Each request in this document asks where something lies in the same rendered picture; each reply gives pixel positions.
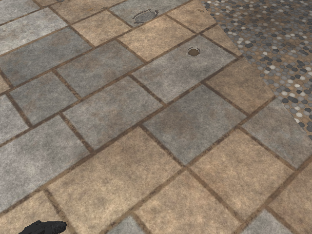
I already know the left robot hand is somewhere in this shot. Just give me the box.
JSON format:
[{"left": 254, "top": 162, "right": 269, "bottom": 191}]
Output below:
[{"left": 19, "top": 220, "right": 67, "bottom": 234}]

